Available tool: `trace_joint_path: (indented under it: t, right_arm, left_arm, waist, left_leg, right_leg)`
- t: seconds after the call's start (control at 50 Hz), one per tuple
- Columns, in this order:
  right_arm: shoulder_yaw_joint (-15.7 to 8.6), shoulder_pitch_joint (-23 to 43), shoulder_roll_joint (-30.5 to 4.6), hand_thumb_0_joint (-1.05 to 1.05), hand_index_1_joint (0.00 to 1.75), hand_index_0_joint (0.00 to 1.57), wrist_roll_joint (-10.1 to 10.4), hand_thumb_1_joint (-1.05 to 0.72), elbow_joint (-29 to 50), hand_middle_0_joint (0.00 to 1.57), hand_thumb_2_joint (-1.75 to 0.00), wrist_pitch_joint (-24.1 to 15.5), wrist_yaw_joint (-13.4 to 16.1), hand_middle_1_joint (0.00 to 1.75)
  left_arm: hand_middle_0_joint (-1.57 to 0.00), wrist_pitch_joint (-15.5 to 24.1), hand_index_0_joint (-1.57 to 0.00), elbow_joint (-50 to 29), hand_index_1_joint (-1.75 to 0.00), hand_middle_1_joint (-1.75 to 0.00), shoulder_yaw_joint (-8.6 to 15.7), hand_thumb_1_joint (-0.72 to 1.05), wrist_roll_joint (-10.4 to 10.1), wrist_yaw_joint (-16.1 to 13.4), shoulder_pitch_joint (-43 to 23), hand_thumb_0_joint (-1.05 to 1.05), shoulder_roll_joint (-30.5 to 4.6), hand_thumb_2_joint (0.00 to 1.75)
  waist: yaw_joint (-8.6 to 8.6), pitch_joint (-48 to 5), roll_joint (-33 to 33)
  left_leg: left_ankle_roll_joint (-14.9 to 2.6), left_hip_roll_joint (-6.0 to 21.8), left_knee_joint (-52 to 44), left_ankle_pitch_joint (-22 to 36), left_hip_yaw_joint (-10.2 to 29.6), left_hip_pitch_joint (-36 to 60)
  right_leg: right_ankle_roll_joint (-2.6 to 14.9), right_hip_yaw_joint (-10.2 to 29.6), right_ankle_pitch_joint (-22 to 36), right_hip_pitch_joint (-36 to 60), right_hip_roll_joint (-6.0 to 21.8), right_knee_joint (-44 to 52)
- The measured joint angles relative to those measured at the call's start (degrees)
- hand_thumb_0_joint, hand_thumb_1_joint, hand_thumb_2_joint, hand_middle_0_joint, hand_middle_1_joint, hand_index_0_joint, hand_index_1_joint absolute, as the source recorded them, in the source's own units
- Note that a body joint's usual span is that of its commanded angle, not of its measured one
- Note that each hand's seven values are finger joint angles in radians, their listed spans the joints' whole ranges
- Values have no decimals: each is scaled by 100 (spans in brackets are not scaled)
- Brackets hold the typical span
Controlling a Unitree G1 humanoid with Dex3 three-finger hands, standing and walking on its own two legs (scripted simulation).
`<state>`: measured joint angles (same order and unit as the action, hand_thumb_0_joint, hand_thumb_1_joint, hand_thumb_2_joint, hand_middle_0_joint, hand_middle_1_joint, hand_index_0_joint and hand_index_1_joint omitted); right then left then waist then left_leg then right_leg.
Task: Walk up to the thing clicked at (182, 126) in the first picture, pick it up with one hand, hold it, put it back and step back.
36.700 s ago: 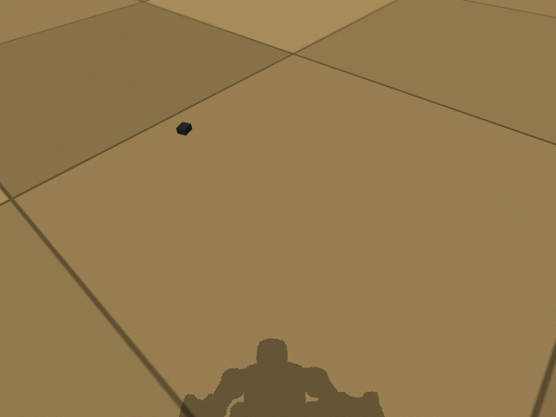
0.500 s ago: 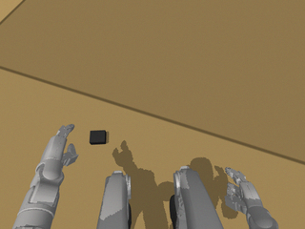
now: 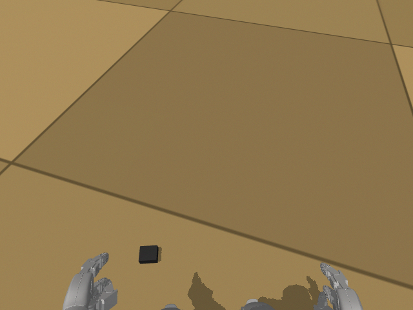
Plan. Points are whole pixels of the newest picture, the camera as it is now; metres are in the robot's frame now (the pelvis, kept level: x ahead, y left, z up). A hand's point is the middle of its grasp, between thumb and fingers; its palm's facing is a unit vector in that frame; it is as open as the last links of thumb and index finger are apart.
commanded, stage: home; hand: left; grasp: from above
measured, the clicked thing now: (148, 254) +0.48 +0.24 -0.68
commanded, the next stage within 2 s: none
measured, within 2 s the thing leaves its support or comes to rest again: neither
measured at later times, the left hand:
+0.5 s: hand out of the picture +0.17 +0.18 -0.03, palm faces +0.06 -0.98 -0.19, open 7.4 cm
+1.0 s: hand (111, 304) +0.18 +0.18 -0.03, palm faces +0.05 -0.98 -0.20, open 7.4 cm
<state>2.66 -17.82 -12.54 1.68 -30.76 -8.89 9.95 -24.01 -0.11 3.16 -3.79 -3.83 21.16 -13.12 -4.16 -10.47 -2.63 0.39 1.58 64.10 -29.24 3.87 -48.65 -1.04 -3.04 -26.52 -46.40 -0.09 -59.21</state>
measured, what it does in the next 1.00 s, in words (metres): stands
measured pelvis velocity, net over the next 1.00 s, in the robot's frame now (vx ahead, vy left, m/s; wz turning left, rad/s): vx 0.02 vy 0.00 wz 0.01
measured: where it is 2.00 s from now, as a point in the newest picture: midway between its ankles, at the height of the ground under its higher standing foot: outside the picture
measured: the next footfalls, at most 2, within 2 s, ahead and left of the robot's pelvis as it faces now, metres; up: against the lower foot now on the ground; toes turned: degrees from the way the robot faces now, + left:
none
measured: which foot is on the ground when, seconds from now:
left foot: down 0.00-1.00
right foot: down 0.00-1.00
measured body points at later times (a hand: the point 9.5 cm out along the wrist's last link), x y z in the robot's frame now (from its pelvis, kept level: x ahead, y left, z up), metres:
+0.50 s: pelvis +0.01 +0.00 +0.02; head +0.02 +0.01 +0.47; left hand +0.16 +0.24 -0.01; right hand +0.19 -0.23 -0.03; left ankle +0.02 +0.12 -0.66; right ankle +0.03 -0.14 -0.66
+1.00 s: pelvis +0.02 +0.00 +0.02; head +0.03 +0.00 +0.47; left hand +0.17 +0.23 -0.01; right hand +0.17 -0.25 -0.04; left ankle +0.02 +0.12 -0.66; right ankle +0.03 -0.14 -0.66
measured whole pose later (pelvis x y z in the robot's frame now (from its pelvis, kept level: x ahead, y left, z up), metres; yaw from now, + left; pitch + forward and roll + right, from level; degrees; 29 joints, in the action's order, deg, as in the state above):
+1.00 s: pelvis +0.02 +0.00 +0.02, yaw +1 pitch +10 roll -3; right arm 2.0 -17.2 -12.8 0.1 -31.4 -14.4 10.8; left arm -25.8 -6.5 1.7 -3.0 -0.5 28.0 -12.8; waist -2.0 -9.3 -2.8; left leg 0.5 1.4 57.5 -28.2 3.5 -38.9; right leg -1.0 -2.8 -25.9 -37.0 0.1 -53.3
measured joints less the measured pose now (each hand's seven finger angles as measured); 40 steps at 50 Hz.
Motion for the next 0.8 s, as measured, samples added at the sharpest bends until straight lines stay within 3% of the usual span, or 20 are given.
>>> trace_joint_path:
  t: [0.2,0.42,0.8]
  right_arm:
    - [-34,7,-6,1,30,20,-76,-90,118,20,-90,-259,111,30]
    - [-5,237,8,1,30,20,-165,-90,104,21,-90,-540,75,30]
    - [-24,28,4,1,30,20,-155,-90,-93,21,-90,-523,75,30]
  left_arm:
    - [-20,-193,-20,-763,-30,-30,-140,90,8,186,862,1,40,90]
    - [-20,-196,-20,-675,-30,-30,-139,90,99,335,718,1,12,90]
    - [-20,-177,-20,-653,-30,-30,-145,91,71,308,695,1,19,90]
  waist:
    - [157,-57,-103]
    - [254,141,19]
    - [213,113,-33]
  left_leg:
    - [-38,-29,-619,127,-30,875]
    - [-25,-54,-629,154,-2,935]
    - [-15,-31,-640,99,-55,961]
  right_leg:
    - [-31,14,125,886,32,629]
    - [-25,-13,129,956,54,625]
    - [-16,42,75,937,34,595]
